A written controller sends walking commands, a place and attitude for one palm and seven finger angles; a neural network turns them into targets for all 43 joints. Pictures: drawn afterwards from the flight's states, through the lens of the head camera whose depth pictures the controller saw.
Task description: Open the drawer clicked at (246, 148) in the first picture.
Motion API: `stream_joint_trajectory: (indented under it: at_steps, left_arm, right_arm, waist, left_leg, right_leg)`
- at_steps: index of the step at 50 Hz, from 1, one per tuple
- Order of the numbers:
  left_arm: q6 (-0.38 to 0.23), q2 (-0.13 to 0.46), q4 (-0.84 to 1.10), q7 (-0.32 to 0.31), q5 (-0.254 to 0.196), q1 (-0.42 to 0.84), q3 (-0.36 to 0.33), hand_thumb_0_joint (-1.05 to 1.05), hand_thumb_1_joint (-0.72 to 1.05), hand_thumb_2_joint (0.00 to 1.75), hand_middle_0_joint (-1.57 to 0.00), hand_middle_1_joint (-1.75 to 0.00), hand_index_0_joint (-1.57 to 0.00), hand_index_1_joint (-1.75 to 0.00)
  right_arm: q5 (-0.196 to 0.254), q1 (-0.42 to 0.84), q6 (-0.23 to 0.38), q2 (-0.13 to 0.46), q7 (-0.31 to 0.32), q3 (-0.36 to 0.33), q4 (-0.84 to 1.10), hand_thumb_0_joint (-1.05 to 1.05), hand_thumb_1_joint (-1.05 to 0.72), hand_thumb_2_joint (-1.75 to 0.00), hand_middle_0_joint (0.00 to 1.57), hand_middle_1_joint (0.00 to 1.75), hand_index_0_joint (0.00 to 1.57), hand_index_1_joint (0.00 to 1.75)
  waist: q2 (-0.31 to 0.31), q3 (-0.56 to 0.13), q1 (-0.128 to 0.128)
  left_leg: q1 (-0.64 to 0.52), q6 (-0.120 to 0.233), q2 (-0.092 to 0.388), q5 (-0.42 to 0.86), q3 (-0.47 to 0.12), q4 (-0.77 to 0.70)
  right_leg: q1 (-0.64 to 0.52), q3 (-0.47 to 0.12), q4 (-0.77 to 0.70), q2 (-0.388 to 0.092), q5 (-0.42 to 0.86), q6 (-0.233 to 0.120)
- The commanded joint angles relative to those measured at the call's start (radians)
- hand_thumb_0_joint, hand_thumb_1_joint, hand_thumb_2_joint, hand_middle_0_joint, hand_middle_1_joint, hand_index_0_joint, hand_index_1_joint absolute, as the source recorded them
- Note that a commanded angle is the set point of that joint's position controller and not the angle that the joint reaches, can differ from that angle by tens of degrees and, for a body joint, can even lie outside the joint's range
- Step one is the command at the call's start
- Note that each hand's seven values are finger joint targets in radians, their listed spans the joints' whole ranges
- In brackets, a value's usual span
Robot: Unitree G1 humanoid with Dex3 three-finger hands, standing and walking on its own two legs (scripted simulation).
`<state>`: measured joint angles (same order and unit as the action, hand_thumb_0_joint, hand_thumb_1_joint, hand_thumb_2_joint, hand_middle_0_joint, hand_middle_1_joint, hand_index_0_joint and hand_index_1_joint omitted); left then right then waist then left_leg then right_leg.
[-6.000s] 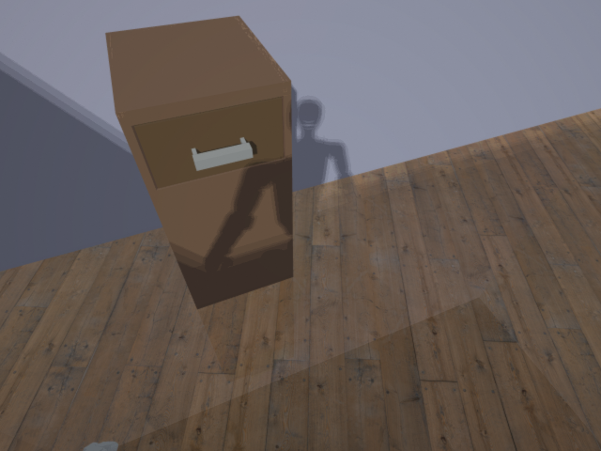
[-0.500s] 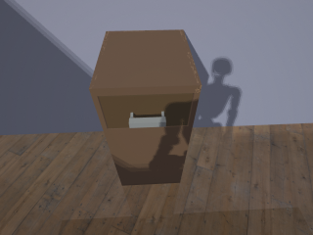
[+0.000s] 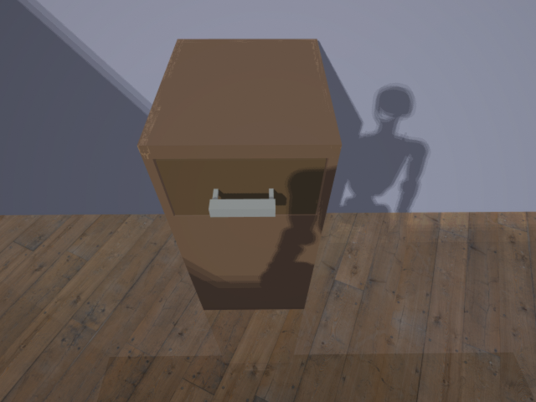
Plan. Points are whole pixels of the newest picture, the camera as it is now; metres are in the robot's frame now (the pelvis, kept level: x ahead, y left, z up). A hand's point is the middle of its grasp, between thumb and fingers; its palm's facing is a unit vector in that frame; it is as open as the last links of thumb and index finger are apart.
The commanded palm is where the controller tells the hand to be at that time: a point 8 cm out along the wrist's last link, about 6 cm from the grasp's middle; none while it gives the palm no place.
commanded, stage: shuffle to correct the standing spot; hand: left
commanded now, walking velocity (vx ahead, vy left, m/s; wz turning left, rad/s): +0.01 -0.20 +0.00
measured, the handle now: (243, 200) +0.51 +0.08 -0.06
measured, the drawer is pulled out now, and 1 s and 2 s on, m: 0.00 0.00 0.00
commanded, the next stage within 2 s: come to a stop and stand still in 0.42 s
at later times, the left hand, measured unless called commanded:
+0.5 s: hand out of the picture +0.04 +0.10 -0.17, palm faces +0.07 -0.98 -0.19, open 7.4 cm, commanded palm none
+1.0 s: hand out of the picture +0.03 +0.03 -0.18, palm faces +0.11 -0.97 -0.19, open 7.4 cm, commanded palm none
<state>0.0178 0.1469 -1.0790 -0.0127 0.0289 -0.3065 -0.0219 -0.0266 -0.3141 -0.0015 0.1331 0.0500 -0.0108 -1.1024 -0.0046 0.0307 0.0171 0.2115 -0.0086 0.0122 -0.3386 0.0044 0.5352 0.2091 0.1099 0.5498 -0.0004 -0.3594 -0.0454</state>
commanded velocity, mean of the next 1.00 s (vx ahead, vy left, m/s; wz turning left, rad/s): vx -0.01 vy -0.02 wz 0.00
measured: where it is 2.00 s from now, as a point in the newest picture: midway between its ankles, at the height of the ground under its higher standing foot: outside the picture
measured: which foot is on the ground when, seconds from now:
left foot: down 0.00-0.54, up 0.56-0.86, down 0.88-1.00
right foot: down 0.00-0.24, up 0.26-0.54, down 0.56-1.00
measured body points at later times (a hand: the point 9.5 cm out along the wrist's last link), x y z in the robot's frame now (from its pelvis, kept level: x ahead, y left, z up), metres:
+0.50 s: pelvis +0.02 -0.09 +0.00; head +0.06 -0.08 +0.45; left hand +0.04 +0.15 -0.15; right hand +0.05 -0.33 -0.15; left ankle -0.01 +0.07 -0.73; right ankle +0.02 -0.24 -0.70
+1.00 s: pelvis +0.03 -0.15 +0.00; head +0.06 -0.13 +0.45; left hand +0.03 +0.09 -0.16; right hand +0.12 -0.36 -0.14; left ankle +0.03 -0.07 -0.73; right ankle +0.01 -0.26 -0.71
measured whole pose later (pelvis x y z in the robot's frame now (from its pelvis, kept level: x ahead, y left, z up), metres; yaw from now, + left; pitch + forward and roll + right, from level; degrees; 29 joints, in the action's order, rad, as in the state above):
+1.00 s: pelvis +0.03 -0.15 +0.00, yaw +3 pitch +1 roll +1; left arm 0.05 0.18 -1.02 -0.03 0.03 -0.25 -0.04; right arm -0.02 -0.17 -0.02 0.14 0.03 -0.02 -0.97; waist 0.04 0.06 -0.03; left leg 0.25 0.08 -0.04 -0.27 0.11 0.50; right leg 0.32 0.06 0.76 -0.05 -0.45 -0.01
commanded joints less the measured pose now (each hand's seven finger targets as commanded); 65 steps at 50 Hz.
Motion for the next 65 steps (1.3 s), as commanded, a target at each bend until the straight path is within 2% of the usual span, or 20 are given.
stream_joint_trajectory:
  at_steps: [1,5,9,10,12,13,18,24,26,27,28,32,39,42,45,49,50,54,57,65]
  left_arm:
    - [-0.012,0.111,0.018,-0.012,0.0,-0.175,-0.028,0.0,0.9,0.9,-0.2,-0.3,-0.2,-0.3]
    - [-0.004,0.091,0.034,-0.019,0.008,-0.139,-0.022,0.0,0.9,0.9,-0.2,-0.3,-0.2,-0.3]
    - [0.009,0.097,0.062,-0.015,0.002,-0.089,-0.022,0.0,0.9,0.9,-0.2,-0.3,-0.2,-0.3]
    - [0.011,0.079,0.07,-0.012,0.0,-0.082,-0.019,0.0,0.9,0.9,-0.2,-0.3,-0.2,-0.3]
    - [0.011,0.055,0.111,-0.008,-0.001,-0.065,-0.019,0.0,0.9,0.9,-0.2,-0.3,-0.2,-0.3]
    - [0.022,0.093,0.121,-0.011,0.009,-0.02,-0.034,0.0,0.9,0.9,-0.2,-0.3,-0.2,-0.3]
    - [0.044,0.046,0.118,0.024,-0.002,-0.038,-0.051,0.0,0.9,0.9,-0.2,-0.3,-0.2,-0.3]
    - [0.022,0.059,0.133,0.037,-0.005,-0.009,-0.053,0.0,0.9,0.9,-0.2,-0.3,-0.2,-0.3]
    - [0.006,0.124,0.109,0.035,-0.001,-0.1,-0.067,0.0,0.9,0.9,-0.2,-0.3,-0.2,-0.3]
    - [-0.003,0.227,0.105,0.023,0.013,-0.126,-0.084,0.0,0.9,0.9,-0.2,-0.3,-0.2,-0.3]
    - [0.002,0.256,0.119,0.018,0.011,-0.146,-0.08,0.0,0.9,0.9,-0.2,-0.3,-0.2,-0.3]
    - [-0.037,0.162,0.136,-0.01,0.004,0.025,-0.04,0.0,0.9,0.9,-0.2,-0.3,-0.2,-0.3]
    - [-0.026,0.217,0.12,-0.03,-0.002,-0.026,-0.055,0.0,0.9,0.9,-0.2,-0.3,-0.2,-0.3]
    - [-0.013,0.204,0.129,-0.03,-0.012,0.018,-0.056,0.0,0.9,0.9,-0.2,-0.3,-0.2,-0.3]
    - [0.007,0.104,0.137,-0.029,-0.009,0.004,-0.035,0.0,0.9,0.9,-0.2,-0.3,-0.2,-0.3]
    - [0.013,0.065,0.099,-0.018,-0.002,0.005,-0.021,0.0,0.9,0.9,-0.2,-0.3,-0.2,-0.3]
    - [-0.011,0.22,0.162,-0.026,0.014,-0.049,0.002,0.0,0.9,0.9,-0.2,-0.3,-0.2,-0.3]
    - [-0.055,0.179,0.188,-0.041,0.002,-0.036,-0.012,0.0,0.9,0.9,-0.2,-0.3,-0.2,-0.3]
    - [-0.041,0.177,0.212,-0.046,-0.004,-0.054,-0.013,0.0,0.9,0.9,-0.2,-0.3,-0.2,-0.3]
    - [-0.016,0.161,0.219,-0.044,-0.015,-0.051,0.002,0.0,0.9,0.9,-0.2,-0.3,-0.2,-0.3]
  right_arm:
    - [0.004,-0.025,0.013,0.077,0.007,-0.016,0.052,0.0,-0.9,-0.9,0.2,0.3,0.2,0.3]
    - [0.01,0.019,-0.001,0.049,0.008,-0.018,0.061,0.0,-0.9,-0.9,0.2,0.3,0.2,0.3]
    - [0.005,-0.039,-0.001,0.058,0.01,-0.018,0.044,0.0,-0.9,-0.9,0.2,0.3,0.2,0.3]
    - [0.002,-0.111,0.006,0.074,0.013,-0.024,0.017,0.0,-0.9,-0.9,0.2,0.3,0.2,0.3]
    - [-0.011,-0.187,0.008,0.214,0.029,-0.052,0.006,0.0,-0.9,-0.9,0.2,0.3,0.2,0.3]
    - [-0.009,-0.176,0.007,0.23,0.032,-0.053,0.009,0.0,-0.9,-0.9,0.2,0.3,0.2,0.3]
    - [-0.013,0.057,0.024,0.218,0.02,-0.056,0.096,0.0,-0.9,-0.9,0.2,0.3,0.2,0.3]
    - [-0.019,0.052,-0.006,0.279,-0.001,-0.099,0.106,0.0,-0.9,-0.9,0.2,0.3,0.2,0.3]
    - [-0.013,0.051,-0.013,0.248,-0.006,-0.101,0.115,0.0,-0.9,-0.9,0.2,0.3,0.2,0.3]
    - [-0.006,0.026,-0.016,0.157,-0.011,-0.083,0.135,0.0,-0.9,-0.9,0.2,0.3,0.2,0.3]
    - [0.0,0.083,-0.02,0.109,-0.014,-0.062,0.178,0.0,-0.9,-0.9,0.2,0.3,0.2,0.3]
    - [0.008,0.066,-0.006,0.1,-0.037,-0.04,0.138,0.0,-0.9,-0.9,0.2,0.3,0.2,0.3]
    - [0.02,0.102,-0.014,0.096,-0.037,-0.025,0.158,0.0,-0.9,-0.9,0.2,0.3,0.2,0.3]
    - [0.018,0.024,-0.011,0.101,-0.032,-0.028,0.134,0.0,-0.9,-0.9,0.2,0.3,0.2,0.3]
    - [0.007,0.046,-0.008,0.183,-0.027,-0.038,0.155,0.0,-0.9,-0.9,0.2,0.3,0.2,0.3]
    - [0.003,0.125,-0.001,0.147,-0.017,-0.029,0.169,0.0,-0.9,-0.9,0.2,0.3,0.2,0.3]
    - [-0.004,0.126,-0.002,0.274,-0.025,-0.053,0.258,0.0,-0.9,-0.9,0.2,0.3,0.2,0.3]
    - [0.012,0.043,0.022,0.128,-0.03,-0.033,0.294,0.0,-0.9,-0.9,0.2,0.3,0.2,0.3]
    - [0.002,0.033,0.014,0.156,-0.029,-0.039,0.28,0.0,-0.9,-0.9,0.2,0.3,0.2,0.3]
    - [0.004,0.05,0.006,0.166,-0.033,-0.022,0.23,0.0,-0.9,-0.9,0.2,0.3,0.2,0.3]
  waist:
    - [0.208,-0.007,-0.045]
    - [0.116,0.024,-0.034]
    - [0.077,-0.004,0.012]
    - [0.022,-0.032,0.045]
    - [-0.297,-0.024,0.067]
    - [-0.222,0.01,0.069]
    - [-0.163,0.02,-0.031]
    - [-0.208,-0.014,-0.012]
    - [-0.031,-0.055,-0.05]
    - [0.304,-0.062,-0.063]
    - [0.349,-0.084,-0.102]
    - [0.207,-0.039,-0.023]
    - [0.142,-0.064,-0.058]
    - [0.11,-0.061,-0.013]
    - [-0.228,-0.031,-0.032]
    - [-0.092,-0.01,-0.048]
    - [-0.118,0.003,-0.037]
    - [0.081,-0.152,0.018]
    - [0.126,-0.125,0.0]
    - [0.007,0.012,-0.02]
  left_leg:
    - [0.204,0.044,0.023,0.024,0.064,0.142]
    - [0.243,0.037,0.042,-0.191,0.08,0.342]
    - [0.037,0.035,0.051,0.046,0.109,0.049]
    - [-0.095,0.054,0.108,0.233,0.067,-0.062]
    - [-0.214,0.271,0.496,0.726,-0.404,-0.191]
    - [-0.129,0.292,0.518,0.716,-0.398,-0.193]
    - [0.055,0.166,0.339,0.463,-0.073,-0.219]
    - [0.066,0.105,0.292,0.317,-0.029,-0.097]
    - [0.158,0.037,0.201,0.123,0.035,0.077]
    - [0.339,-0.012,0.055,-0.196,0.15,0.32]
    - [0.351,0.006,0.015,-0.36,0.059,0.513]
    - [0.285,0.003,0.054,-0.126,0.009,0.529]
    - [0.169,-0.009,-0.004,-0.071,0.041,0.142]
    - [-0.043,0.009,-0.002,0.131,0.05,-0.101]
    - [-0.033,0.16,0.25,0.417,-0.186,-0.224]
    - [0.057,0.215,0.232,0.269,-0.172,-0.289]
    - [0.027,0.15,0.17,0.175,-0.14,-0.25]
    - [0.035,0.04,0.014,0.195,-0.04,0.021]
    - [-0.008,0.063,0.05,0.495,-0.033,0.042]
    - [0.041,0.07,0.078,0.314,-0.053,-0.066]
  right_leg:
    - [-0.156,-0.184,-0.149,-0.213,0.51,-0.073]
    - [-0.126,-0.172,-0.158,-0.245,0.757,-0.195]
    - [-0.018,-0.109,-0.066,-0.157,0.629,-0.126]
    - [0.048,-0.079,0.035,-0.126,0.522,-0.079]
    - [0.34,-0.026,0.426,0.009,-0.24,0.031]
    - [0.36,-0.124,0.563,-0.016,-0.264,0.028]
    - [0.257,-0.107,0.514,-0.061,-0.042,0.059]
    - [0.09,0.015,0.078,-0.009,0.026,0.069]
    - [-0.068,-0.005,-0.121,-0.026,0.164,0.065]
    - [-0.163,-0.234,-0.213,-0.235,0.282,0.01]
    - [-0.074,-0.368,-0.252,-0.348,0.332,-0.069]
    - [0.01,-0.278,-0.208,-0.28,0.432,-0.103]
    - [-0.094,-0.284,-0.145,-0.328,0.668,-0.155]
    - [0.038,-0.239,-0.088,-0.264,0.488,-0.091]
    - [0.137,-0.039,0.105,-0.054,-0.097,0.028]
    - [0.123,-0.088,0.302,-0.071,-0.114,0.036]
    - [0.088,-0.076,0.188,-0.041,-0.125,0.031]
    - [-0.027,-0.257,-0.073,-0.209,0.485,-0.044]
    - [-0.024,-0.182,0.022,-0.138,0.625,-0.011]
    - [0.023,-0.159,-0.064,-0.096,0.228,0.01]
